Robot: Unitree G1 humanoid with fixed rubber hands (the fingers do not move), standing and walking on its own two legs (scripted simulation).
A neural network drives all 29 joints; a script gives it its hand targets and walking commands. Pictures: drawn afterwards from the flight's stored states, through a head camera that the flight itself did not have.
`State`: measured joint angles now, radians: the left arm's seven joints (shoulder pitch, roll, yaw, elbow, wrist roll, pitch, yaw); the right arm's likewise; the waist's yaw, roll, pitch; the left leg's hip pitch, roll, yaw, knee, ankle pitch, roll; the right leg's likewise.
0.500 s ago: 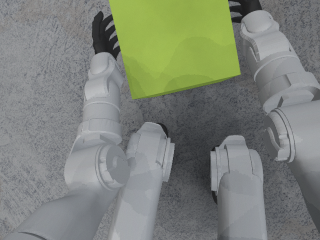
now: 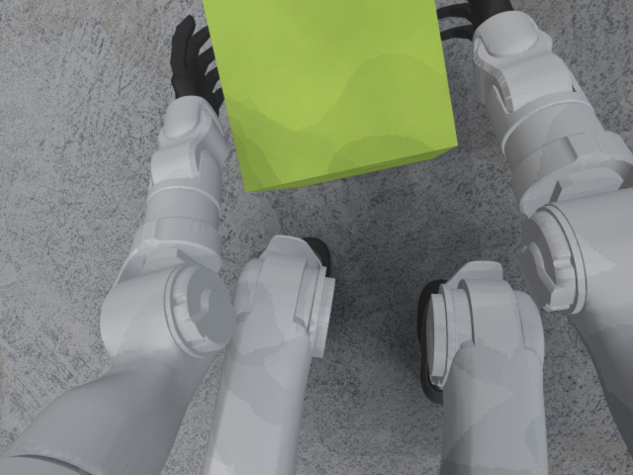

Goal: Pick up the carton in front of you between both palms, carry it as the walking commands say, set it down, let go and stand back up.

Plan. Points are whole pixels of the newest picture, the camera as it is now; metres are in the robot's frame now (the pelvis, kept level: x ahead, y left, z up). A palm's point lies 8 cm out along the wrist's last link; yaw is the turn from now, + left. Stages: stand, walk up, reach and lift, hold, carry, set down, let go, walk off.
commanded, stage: set down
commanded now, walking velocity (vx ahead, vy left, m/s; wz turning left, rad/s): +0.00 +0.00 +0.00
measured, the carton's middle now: (342, 93) +0.49 +0.07 -0.25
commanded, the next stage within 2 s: let go in 1.54 s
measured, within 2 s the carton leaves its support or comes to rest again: neither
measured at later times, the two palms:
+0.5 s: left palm (175, 120) +0.45 +0.25 -0.18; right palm (530, 14) +0.55 -0.12 -0.19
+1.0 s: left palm (83, 98) +0.45 +0.25 -0.03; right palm out of the picture +0.57 -0.12 -0.03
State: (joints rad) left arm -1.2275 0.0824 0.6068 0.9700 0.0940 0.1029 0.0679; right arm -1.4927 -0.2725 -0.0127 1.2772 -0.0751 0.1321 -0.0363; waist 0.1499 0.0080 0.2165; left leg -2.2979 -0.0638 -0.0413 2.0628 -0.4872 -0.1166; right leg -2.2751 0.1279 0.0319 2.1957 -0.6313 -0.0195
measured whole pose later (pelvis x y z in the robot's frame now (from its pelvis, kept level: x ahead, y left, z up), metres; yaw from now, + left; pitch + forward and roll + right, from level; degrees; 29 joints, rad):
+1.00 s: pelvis +0.00 +0.02 +0.08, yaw +0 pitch +45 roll +3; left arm -0.98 0.08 0.32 0.71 -0.14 0.12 0.19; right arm -1.35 -0.45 -0.01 1.12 0.06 0.15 0.03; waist 0.18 -0.03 0.02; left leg -2.14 -0.04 0.00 1.78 -0.42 -0.04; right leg -2.09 0.04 0.03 1.89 -0.58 -0.01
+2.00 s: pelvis +0.08 +0.03 +0.34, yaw -4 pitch +29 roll -1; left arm -0.21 0.15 0.15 0.49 0.01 0.06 -0.10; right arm -0.39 -0.14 -0.18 0.60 -0.11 0.09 -0.09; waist 0.13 0.02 -0.08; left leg -1.06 -0.01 -0.02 0.81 -0.27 0.00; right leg -1.00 0.05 0.07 0.83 -0.34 0.01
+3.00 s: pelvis +0.12 +0.02 +0.39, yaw -1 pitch -4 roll +0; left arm 0.20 0.23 0.03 0.43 0.01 0.18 -0.01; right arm 0.21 -0.22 -0.03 0.52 -0.01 0.08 0.02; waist 0.00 -0.01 0.06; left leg -0.18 -0.03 -0.06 0.51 -0.25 0.00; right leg -0.09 0.02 0.04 0.49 -0.32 -0.01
